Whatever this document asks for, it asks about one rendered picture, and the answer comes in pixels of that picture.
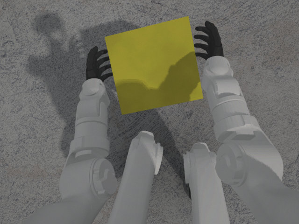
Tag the robot right forearm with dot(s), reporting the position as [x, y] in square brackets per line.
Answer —
[227, 104]

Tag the left robot shin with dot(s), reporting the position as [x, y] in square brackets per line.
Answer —
[135, 141]

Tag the right robot shin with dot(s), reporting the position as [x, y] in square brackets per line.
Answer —
[203, 145]

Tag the robot right hand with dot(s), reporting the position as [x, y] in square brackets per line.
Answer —
[214, 47]

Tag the robot shin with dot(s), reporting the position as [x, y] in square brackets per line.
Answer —
[203, 145]
[135, 141]

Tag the carton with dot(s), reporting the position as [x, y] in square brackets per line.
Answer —
[154, 66]

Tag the robot left forearm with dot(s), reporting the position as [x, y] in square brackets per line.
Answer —
[90, 139]

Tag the right robot upper arm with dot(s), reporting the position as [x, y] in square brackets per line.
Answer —
[254, 170]

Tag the left robot upper arm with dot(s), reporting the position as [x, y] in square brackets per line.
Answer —
[85, 187]

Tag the robot left hand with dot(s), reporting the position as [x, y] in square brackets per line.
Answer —
[93, 70]

